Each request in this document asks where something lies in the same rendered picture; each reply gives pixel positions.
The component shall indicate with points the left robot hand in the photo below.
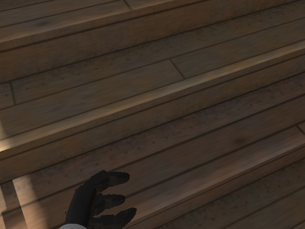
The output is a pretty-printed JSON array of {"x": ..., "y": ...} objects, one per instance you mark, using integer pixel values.
[{"x": 88, "y": 201}]

